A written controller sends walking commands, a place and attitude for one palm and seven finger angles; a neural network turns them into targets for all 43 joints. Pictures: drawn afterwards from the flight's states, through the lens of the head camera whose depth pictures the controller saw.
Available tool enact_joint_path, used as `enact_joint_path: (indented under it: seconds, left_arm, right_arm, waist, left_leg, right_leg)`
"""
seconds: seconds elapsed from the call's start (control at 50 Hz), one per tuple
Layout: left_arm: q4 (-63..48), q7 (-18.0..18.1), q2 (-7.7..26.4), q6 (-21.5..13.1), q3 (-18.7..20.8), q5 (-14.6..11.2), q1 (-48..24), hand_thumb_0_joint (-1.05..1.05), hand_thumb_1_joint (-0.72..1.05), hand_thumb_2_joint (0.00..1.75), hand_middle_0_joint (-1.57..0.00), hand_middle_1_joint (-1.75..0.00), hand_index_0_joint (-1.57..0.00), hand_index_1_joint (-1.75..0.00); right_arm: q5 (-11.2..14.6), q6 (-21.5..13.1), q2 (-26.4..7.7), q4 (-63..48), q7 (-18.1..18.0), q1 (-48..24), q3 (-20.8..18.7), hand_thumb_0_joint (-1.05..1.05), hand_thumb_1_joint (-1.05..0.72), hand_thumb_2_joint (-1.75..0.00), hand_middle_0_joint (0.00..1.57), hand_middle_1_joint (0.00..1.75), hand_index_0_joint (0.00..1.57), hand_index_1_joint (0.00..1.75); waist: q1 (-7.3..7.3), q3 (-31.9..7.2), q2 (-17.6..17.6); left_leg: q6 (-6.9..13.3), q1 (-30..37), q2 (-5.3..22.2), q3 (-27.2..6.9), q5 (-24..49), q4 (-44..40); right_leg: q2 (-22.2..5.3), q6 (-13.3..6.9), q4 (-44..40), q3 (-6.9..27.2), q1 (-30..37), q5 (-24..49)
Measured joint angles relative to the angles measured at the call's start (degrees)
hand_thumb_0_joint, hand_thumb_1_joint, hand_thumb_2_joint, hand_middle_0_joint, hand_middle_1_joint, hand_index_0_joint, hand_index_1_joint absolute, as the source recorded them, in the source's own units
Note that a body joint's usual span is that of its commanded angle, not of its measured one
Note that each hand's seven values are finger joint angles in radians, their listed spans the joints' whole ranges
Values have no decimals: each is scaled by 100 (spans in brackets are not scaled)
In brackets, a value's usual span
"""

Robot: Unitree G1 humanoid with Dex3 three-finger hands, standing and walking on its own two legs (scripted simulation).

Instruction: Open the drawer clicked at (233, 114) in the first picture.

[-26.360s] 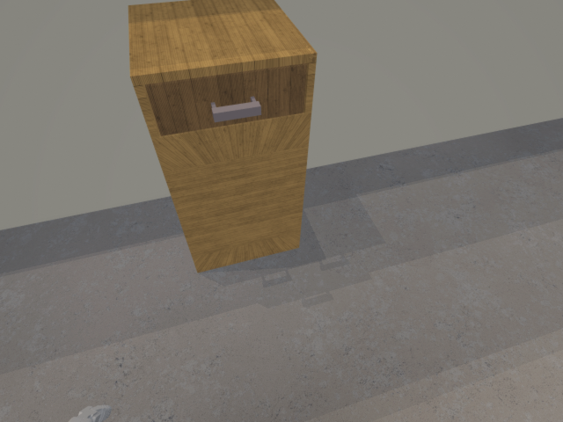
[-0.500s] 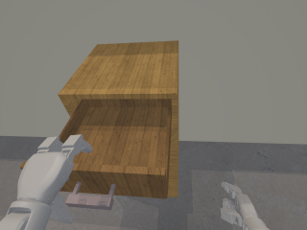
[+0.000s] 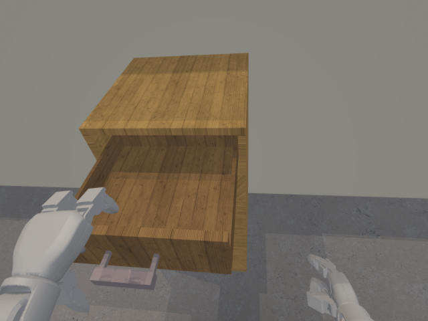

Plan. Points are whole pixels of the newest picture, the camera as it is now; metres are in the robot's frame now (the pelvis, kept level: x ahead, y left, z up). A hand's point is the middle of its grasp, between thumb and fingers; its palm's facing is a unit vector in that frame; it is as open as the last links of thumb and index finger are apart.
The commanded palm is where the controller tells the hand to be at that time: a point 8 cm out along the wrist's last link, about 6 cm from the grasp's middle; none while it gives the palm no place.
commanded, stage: draw the hand back to the body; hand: left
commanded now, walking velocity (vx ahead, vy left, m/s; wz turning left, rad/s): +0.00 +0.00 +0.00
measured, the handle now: (127, 267) +0.21 +0.22 -0.01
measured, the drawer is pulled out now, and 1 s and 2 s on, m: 0.29 0.29 0.29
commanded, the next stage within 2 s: step back with the hand held close in 1.30 s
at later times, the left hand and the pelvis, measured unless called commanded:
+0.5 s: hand (85, 237) +0.18 +0.22 +0.16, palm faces +0.33 -0.86 -0.40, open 13.4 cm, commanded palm +0.14 +0.26 +0.19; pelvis +0.01 +0.00 +0.00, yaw +1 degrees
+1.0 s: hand (67, 231) +0.19 +0.24 +0.16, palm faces +0.40 -0.82 -0.41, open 9.5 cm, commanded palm +0.14 +0.29 +0.18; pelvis +0.01 +0.00 +0.01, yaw +1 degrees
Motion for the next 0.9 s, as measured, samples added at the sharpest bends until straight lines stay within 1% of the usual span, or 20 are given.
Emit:
enact_joint_path:
  seconds: [0.08, 0.24, 0.32, 0.34, 0.36, 0.38, 0.4, 0.42, 0.44, 0.46, 0.5, 0.56, 0.64, 0.74, 0.9]
  left_arm:
    - [-9, -11, 81, -88, 127, -94, 145, 0, -49, 30, -32, -120, -32, -120]
    - [20, 83, 169, -380, 278, -123, 223, 0, -49, 30, -32, -120, -32, -120]
    - [15, 127, 227, -404, 402, -174, 294, 0, -49, 30, -32, -120, -32, -120]
    - [35, 132, 82, -482, 502, -1103, 296, 0, -49, 30, -32, -120, -32, -120]
    - [78, 165, -175, -592, 600, -2069, 292, 0, -48, 30, -32, -120, -32, -120]
    - [137, 212, -452, -708, 666, -2839, 290, 0, -48, 30, -32, -119, -32, -119]
    - [175, 256, -704, -787, 696, -3422, 282, 0, -47, 31, -32, -119, -32, -119]
    - [194, 301, -908, -855, 705, -3846, 267, 0, -46, 31, -32, -118, -32, -118]
    - [186, 344, -1057, -907, 706, -4152, 249, 0, -44, 32, -31, -117, -32, -117]
    - [164, 387, -1153, -954, 711, -4368, 228, 0, -42, 33, -31, -116, -32, -116]
    - [130, 455, -1263, -1059, 733, -4634, 181, 0, -38, 35, -31, -113, -31, -113]
    - [121, 490, -1292, -1149, 799, -4827, 98, 0, -31, 38, -30, -108, -30, -108]
    - [188, 468, -1209, -1199, 954, -4946, 76, 0, -19, 43, -29, -100, -29, -100]
    - [235, 422, -1154, -1164, 1052, -4999, 185, 0, -2, 50, -28, -90, -28, -90]
    - [341, 429, -1120, -1103, 1145, -5011, 249, 0, 25, 62, -26, -72, -26, -72]
  right_arm:
    - [-7, -15, -62, -16, -54, 25, -20, 2, -90, -90, 20, 30, 20, 30]
    - [-33, -65, -111, -5, -156, 60, -105, 2, -90, -90, 20, 30, 20, 30]
    - [-26, -59, -98, -12, -149, 51, -115, 2, -90, -90, 20, 30, 20, 30]
    - [-10, -133, -72, -10, -177, 31, -128, 2, -90, -90, 20, 30, 20, 30]
    - [-1, -298, -21, 2, -232, 24, -133, 2, -90, -90, 20, 30, 20, 30]
    - [-1, -475, 44, 15, -300, 44, -124, 2, -90, -90, 20, 30, 20, 30]
    - [-5, -636, 114, 28, -368, 92, -107, 2, -90, -90, 20, 30, 20, 30]
    - [-20, -778, 182, 48, -430, 160, -85, 2, -90, -90, 20, 30, 20, 30]
    - [-37, -903, 243, 79, -483, 237, -61, 2, -90, -90, 20, 30, 20, 30]
    - [-53, -1017, 291, 128, -524, 309, -32, 2, -90, -90, 20, 30, 20, 30]
    - [-79, -1188, 348, 239, -558, 418, 17, 2, -90, -90, 20, 30, 20, 30]
    - [-96, -1322, 366, 389, -547, 499, 42, 2, -90, -90, 21, 30, 20, 30]
    - [-102, -1332, 331, 529, -508, 491, 4, 2, -90, -90, 21, 30, 20, 30]
    - [-89, -1269, 249, 580, -482, 437, -101, 2, -90, -90, 21, 30, 20, 30]
    - [-61, -1150, 184, 578, -524, 346, -196, 2, -90, -90, 21, 30, 20, 30]
  waist:
    - [12, 20, -12]
    - [56, 37, -57]
    - [42, 29, -61]
    - [-14, 112, -51]
    - [-75, 205, -61]
    - [-131, 269, -92]
    - [-174, 306, -144]
    - [-201, 320, -206]
    - [-214, 316, -274]
    - [-219, 307, -336]
    - [-240, 289, -424]
    - [-269, 289, -478]
    - [-316, 291, -461]
    - [-344, 283, -380]
    - [-297, 248, -308]
  left_leg:
    - [1, -20, 1, -24, -4, 18]
    - [16, -116, -10, -62, -32, 97]
    - [30, -138, -16, -54, -53, 126]
    - [39, -76, -30, -65, -53, 116]
    - [47, 5, -47, -63, -48, 90]
    - [51, 77, -64, -57, -40, 51]
    - [53, 144, -80, -52, -28, 3]
    - [52, 203, -91, -53, -15, -44]
    - [48, 256, -97, -55, -7, -86]
    - [43, 304, -97, -59, -4, -119]
    - [31, 379, -92, -72, -10, -160]
    - [24, 460, -90, -81, -12, -214]
    - [29, 496, -94, -68, 10, -290]
    - [42, 489, -109, -50, 48, -370]
    - [36, 509, -126, -81, 102, -456]
  right_leg:
    - [2, 3, -14, -23, 2, 3]
    - [-7, 17, 15, -64, -57, -11]
    - [-14, 32, 29, -57, -74, -21]
    - [-25, 38, 20, -67, -7, -24]
    - [-42, 42, 19, -66, 62, -32]
    - [-59, 46, 15, -60, 118, -41]
    - [-74, 50, 2, -55, 170, -48]
    - [-85, 53, -22, -55, 221, -52]
    - [-89, 52, -53, -56, 269, -53]
    - [-88, 49, -89, -58, 320, -51]
    - [-80, 39, -164, -68, 413, -41]
    - [-76, 34, -254, -72, 511, -23]
    - [-79, 41, -342, -57, 548, 13]
    - [-94, 59, -410, -39, 531, 49]
    - [-108, 56, -471, -70, 553, 75]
